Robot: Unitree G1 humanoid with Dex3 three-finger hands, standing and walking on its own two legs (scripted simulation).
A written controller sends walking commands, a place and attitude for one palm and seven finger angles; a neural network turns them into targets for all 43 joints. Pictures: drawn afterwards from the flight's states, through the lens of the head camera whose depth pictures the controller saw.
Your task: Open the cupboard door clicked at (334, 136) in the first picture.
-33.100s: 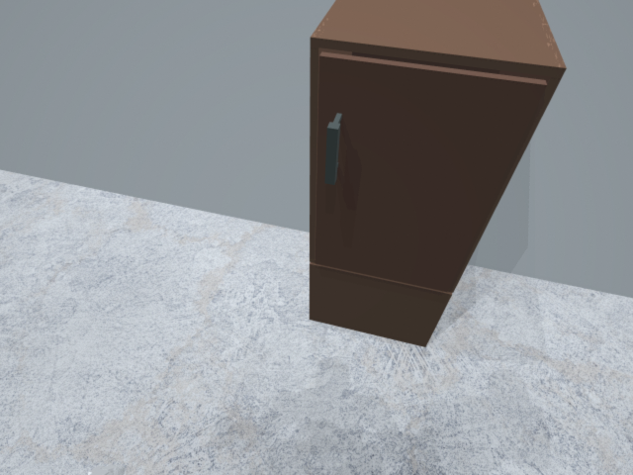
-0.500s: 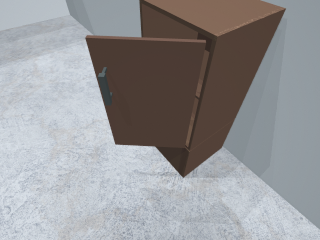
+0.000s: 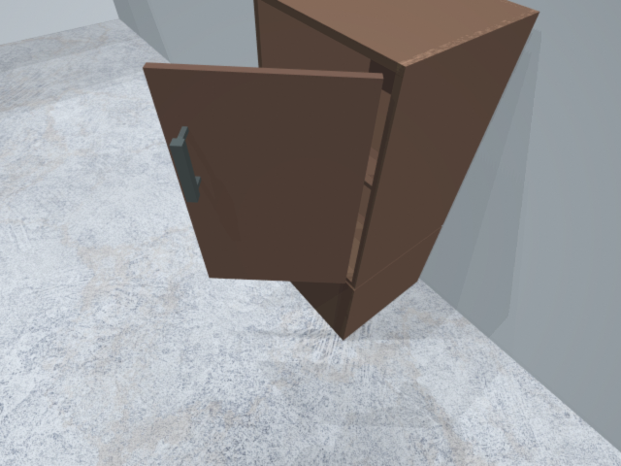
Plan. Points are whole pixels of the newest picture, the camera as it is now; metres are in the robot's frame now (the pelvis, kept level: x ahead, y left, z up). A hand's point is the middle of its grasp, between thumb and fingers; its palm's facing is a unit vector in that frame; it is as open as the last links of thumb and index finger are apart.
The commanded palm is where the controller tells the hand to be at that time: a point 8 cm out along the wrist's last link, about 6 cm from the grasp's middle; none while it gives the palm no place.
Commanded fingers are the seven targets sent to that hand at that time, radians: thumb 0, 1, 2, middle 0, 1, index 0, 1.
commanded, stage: look again from close up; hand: left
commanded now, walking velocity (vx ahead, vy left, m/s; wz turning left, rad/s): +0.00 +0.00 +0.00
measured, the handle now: (188, 165) +0.60 +0.25 +0.02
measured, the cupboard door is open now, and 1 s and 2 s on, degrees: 49 49 49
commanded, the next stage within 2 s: shuffle to correct the standing spot in 0.44 s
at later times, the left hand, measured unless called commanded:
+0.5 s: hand out of the picture +0.03 +0.20 -0.18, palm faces -0.01 -0.98 -0.22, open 7.4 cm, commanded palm none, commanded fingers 0.00 0.90 0.90 -0.20 -0.30 -0.20 -0.30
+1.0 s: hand out of the picture +0.04 +0.22 -0.19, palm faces +0.00 -0.98 -0.21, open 7.4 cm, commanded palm none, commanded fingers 0.00 0.90 0.90 -0.20 -0.30 -0.20 -0.30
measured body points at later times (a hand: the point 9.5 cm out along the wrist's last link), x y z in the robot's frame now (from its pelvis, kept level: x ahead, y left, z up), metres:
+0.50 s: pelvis +0.01 +0.01 -0.01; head +0.02 +0.01 +0.44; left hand +0.03 +0.25 -0.16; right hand +0.05 -0.22 -0.16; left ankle +0.00 +0.11 -0.74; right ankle -0.04 -0.12 -0.74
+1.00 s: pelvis +0.05 +0.03 -0.01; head +0.08 +0.05 +0.44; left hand +0.05 +0.27 -0.17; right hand +0.05 -0.19 -0.16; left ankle +0.00 +0.11 -0.74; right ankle -0.01 -0.09 -0.72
